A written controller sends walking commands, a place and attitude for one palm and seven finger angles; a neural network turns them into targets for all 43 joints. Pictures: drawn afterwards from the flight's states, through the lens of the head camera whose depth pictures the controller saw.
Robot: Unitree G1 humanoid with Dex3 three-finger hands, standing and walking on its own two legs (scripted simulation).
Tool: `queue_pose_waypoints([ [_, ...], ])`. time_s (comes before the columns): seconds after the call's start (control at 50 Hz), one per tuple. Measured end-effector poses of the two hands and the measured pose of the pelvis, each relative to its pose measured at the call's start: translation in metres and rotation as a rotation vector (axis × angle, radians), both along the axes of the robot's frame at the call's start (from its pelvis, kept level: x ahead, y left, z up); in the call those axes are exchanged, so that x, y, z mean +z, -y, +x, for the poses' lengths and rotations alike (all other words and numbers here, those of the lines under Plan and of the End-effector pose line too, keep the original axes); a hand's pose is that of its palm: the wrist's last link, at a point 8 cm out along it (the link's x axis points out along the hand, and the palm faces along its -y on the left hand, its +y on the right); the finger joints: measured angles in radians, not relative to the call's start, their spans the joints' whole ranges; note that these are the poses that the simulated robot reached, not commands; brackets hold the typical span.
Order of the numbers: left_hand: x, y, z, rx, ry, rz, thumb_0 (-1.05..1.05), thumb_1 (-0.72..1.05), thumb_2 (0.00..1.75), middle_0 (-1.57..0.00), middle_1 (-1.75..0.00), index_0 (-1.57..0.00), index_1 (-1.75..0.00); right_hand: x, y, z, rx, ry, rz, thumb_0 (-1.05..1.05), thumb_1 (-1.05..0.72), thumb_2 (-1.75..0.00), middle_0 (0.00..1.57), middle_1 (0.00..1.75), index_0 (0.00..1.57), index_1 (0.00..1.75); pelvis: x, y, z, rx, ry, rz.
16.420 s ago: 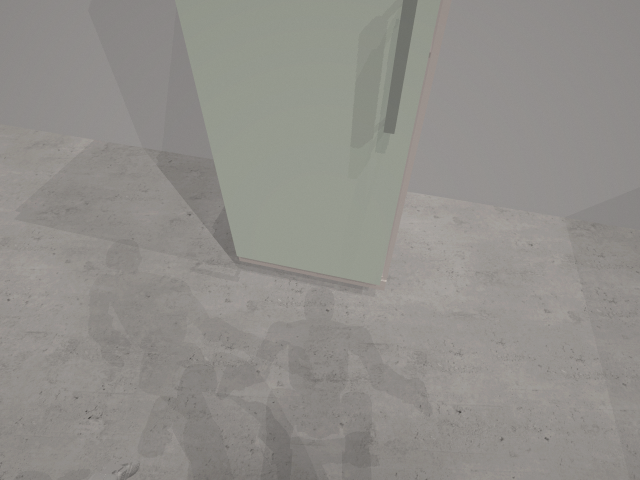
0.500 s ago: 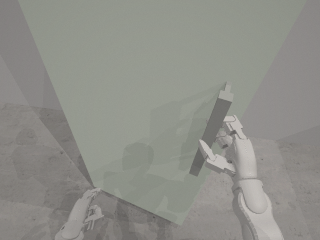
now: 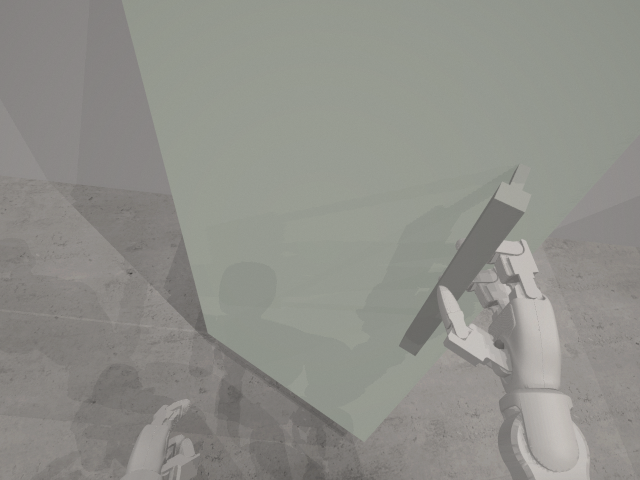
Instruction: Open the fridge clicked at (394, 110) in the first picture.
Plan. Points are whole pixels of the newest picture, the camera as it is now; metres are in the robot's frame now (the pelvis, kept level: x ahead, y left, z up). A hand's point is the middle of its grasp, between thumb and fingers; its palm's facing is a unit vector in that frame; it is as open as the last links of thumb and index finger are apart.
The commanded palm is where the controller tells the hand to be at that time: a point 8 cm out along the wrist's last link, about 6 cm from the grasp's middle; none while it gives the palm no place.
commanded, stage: walk backward, drawing the door open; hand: right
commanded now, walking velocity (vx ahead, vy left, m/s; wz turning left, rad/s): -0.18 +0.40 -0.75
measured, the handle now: (455, 275) +0.32 -0.09 +0.14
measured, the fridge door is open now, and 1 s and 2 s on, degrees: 29 58 73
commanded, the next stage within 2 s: stop walking and hold the door back in 1.32 s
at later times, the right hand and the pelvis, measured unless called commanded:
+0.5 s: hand (344, 432) +0.15 +0.02 +0.13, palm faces +0.33 +0.90 -0.28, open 7.8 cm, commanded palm +0.10 -0.01 +0.15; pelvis -0.06 +0.21 -0.02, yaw -27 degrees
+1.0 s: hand out of the picture +0.09 +0.13 +0.13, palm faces +0.72 +0.63 -0.29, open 7.9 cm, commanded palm +0.04 +0.12 +0.15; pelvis +0.01 +0.44 -0.01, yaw -51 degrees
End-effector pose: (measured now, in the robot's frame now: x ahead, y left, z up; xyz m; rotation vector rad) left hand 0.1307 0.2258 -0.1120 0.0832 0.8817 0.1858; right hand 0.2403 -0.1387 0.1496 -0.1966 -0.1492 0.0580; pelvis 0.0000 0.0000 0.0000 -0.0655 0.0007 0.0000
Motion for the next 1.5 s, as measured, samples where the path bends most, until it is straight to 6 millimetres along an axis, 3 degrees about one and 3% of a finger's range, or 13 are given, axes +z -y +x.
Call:
queue_pose_waypoints([
  [0.16,-0.009,-0.067,-0.01,-0.096,0.044,0.031,0.02,0.9,0.9,-0.2,-0.3,-0.2,-0.3,0.001,-0.03,-0.04,-0.125,0.044,-0.091,-0.08,-0.58,-0.78,0.34,1.31,0.11,1.26,-0.009,-0.07,-0.032,-0.078,0.05,0.034],
  [0.26,-0.03,-0.11,0.005,-0.186,0.096,0.044,0.02,0.9,0.9,-0.2,-0.3,-0.2,-0.3,-0.004,-0.054,-0.068,-0.232,0.127,-0.143,-0.13,-0.58,-0.79,0.37,1.33,0.1,1.2,-0.037,-0.125,-0.048,-0.192,0.054,0.024],
  [0.32,-0.03,-0.128,0.01,-0.237,0.071,0.065,0.02,0.91,0.9,-0.2,-0.3,-0.2,-0.3,-0.004,-0.07,-0.086,-0.277,0.113,-0.135,-0.13,-0.57,-0.79,0.38,1.34,0.11,1.18,-0.032,-0.148,-0.054,-0.289,0.109,0.037],
  [0.42,-0.005,-0.138,0.024,-0.38,0.065,0.095,0.02,0.91,0.9,-0.2,-0.3,-0.2,-0.3,-0.002,-0.096,-0.112,-0.311,0.085,-0.097,-0.11,-0.55,-0.78,0.37,1.34,0.16,1.19,-0.012,-0.184,-0.056,-0.404,0.071,0.029],
  [0.48,0.001,-0.137,0.037,-0.476,0.123,0.1,0.02,0.91,0.9,-0.2,-0.3,-0.2,-0.3,-0.005,-0.11,-0.124,-0.342,0.115,-0.098,-0.12,-0.55,-0.78,0.38,1.34,0.16,1.16,-0.017,-0.205,-0.057,-0.457,0.017,0.047],
  [0.58,0.008,-0.142,0.055,-0.652,0.088,0.061,0.02,0.91,0.9,-0.2,-0.3,-0.2,-0.3,-0.005,-0.13,-0.139,-0.436,0.106,-0.1,-0.11,-0.56,-0.79,0.38,1.33,0.16,1.15,-0.004,-0.259,-0.057,-0.552,0.046,0.051],
  [0.76,-0.005,-0.183,0.12,-0.802,0.09,-0.005,0.02,0.9,0.9,-0.21,-0.3,-0.2,-0.3,-0.003,-0.183,-0.165,-0.72,0.057,-0.129,-0.11,-0.55,-0.9,0.34,1.29,0.13,1.11,-0.012,-0.355,-0.022,-0.698,0.06,0.088],
  [0.84,0.009,-0.204,0.145,-0.815,0.114,0.04,0.02,0.9,0.9,-0.21,-0.3,-0.2,-0.3,-0.001,-0.205,-0.176,-0.786,0.025,-0.114,-0.09,-0.55,-0.91,0.33,1.27,0.13,1.12,-0.004,-0.382,-0.015,-0.762,0.06,0.042],
  [0.96,0.023,-0.221,0.166,-0.906,0.213,0.092,0.02,0.91,0.9,-0.2,-0.3,-0.2,-0.3,-0.005,-0.235,-0.195,-0.827,0.08,-0.135,-0.12,-0.53,-0.92,0.36,1.3,0.14,1.11,-0.017,-0.418,0.0,-0.859,0.046,0.064],
  [1.18,0.022,-0.263,0.189,-1.148,0.039,0.057,0.02,0.9,0.9,-0.21,-0.3,-0.2,-0.3,0.0,-0.31,-0.216,-1.087,-0.015,-0.109,-0.09,-0.52,-0.95,0.33,1.23,0.15,1.11,0.009,-0.502,0.067,-1.017,0.072,0.133],
  [1.28,0.006,-0.275,0.231,-1.188,0.041,0.035,0.02,0.9,0.9,-0.21,-0.3,-0.21,-0.3,0.0,-0.348,-0.219,-1.251,-0.029,-0.134,-0.1,-0.53,-1.01,0.3,1.22,0.12,1.07,-0.002,-0.537,0.103,-1.087,0.06,0.099],
  [1.4,0.022,-0.28,0.275,-1.236,0.12,0.088,0.02,0.9,0.9,-0.21,-0.3,-0.2,-0.3,0.003,-0.386,-0.226,-1.352,-0.059,-0.12,-0.09,-0.53,-1.0,0.29,1.22,0.13,1.07,0.004,-0.558,0.126,-1.191,0.037,0.035],
  [1.5,0.026,-0.274,0.295,-1.304,0.216,0.077,0.02,0.91,0.9,-0.2,-0.3,-0.2,-0.3,-0.006,-0.414,-0.232,-1.404,0.022,-0.15,-0.14,-0.52,-1.01,0.32,1.27,0.13,1.04,-0.012,-0.584,0.142,-1.242,0.069,0.026],
])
